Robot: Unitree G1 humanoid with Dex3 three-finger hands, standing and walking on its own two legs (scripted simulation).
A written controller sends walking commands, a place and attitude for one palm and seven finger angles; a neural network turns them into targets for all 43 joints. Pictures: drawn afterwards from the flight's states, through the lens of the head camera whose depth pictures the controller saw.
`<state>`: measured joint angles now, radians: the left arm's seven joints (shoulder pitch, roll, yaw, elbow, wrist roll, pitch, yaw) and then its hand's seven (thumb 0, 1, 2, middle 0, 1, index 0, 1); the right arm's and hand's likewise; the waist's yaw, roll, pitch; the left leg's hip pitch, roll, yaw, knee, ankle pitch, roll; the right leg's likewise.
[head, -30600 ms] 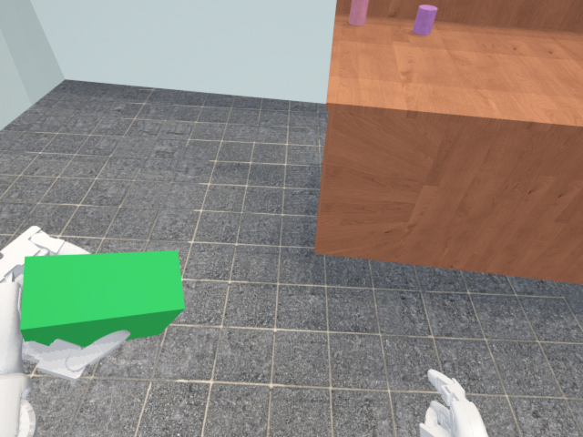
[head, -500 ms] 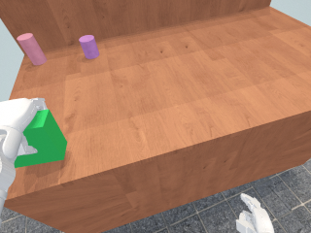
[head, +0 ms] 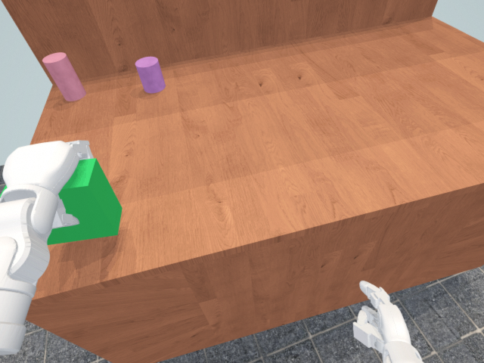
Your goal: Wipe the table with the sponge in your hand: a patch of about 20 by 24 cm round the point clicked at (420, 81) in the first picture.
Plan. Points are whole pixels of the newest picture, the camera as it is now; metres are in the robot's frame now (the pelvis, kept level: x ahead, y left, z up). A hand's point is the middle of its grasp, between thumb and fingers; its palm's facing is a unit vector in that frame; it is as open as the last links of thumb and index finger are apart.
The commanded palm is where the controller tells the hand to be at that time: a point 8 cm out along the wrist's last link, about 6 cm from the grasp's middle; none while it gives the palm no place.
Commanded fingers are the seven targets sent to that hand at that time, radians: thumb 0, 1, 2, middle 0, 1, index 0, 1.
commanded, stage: move the sponge above the wiping area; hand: left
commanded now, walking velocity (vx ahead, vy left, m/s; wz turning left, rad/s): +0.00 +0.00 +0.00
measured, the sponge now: (75, 211) +0.30 +0.34 +0.09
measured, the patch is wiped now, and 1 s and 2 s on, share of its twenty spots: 0.00 0.00 0.00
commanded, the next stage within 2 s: lower the sponge onto the table in 1.52 s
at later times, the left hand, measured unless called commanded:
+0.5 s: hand (41, 193) +0.28 +0.36 +0.15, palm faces +0.07 +0.03 -1.00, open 10.3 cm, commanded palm +0.26 +0.36 +0.21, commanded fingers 0.00 0.10 1.30 -1.20 -1.60 -1.20 -1.60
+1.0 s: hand (24, 195) +0.27 +0.38 +0.15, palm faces +0.11 +0.02 -0.99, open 10.3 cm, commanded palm +0.25 +0.37 +0.21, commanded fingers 0.00 0.10 1.30 -1.20 -1.60 -1.20 -1.60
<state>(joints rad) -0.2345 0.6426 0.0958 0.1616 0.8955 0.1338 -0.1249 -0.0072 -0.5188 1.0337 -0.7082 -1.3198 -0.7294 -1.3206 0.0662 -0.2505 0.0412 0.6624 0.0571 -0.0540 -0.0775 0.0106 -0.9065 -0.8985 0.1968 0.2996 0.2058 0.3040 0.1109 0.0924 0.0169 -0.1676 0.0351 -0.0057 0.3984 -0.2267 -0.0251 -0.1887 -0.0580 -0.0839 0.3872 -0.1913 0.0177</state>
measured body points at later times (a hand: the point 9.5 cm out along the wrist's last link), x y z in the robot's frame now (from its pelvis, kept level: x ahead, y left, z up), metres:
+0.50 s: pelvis +0.00 +0.00 +0.00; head +0.01 -0.03 +0.45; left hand +0.28 +0.35 +0.21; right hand +0.21 -0.22 -0.10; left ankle -0.01 +0.14 -0.74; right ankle +0.01 -0.13 -0.74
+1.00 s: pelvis -0.01 +0.00 +0.00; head +0.00 -0.02 +0.45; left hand +0.26 +0.37 +0.21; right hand +0.21 -0.21 -0.10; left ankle -0.01 +0.14 -0.74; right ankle +0.01 -0.13 -0.74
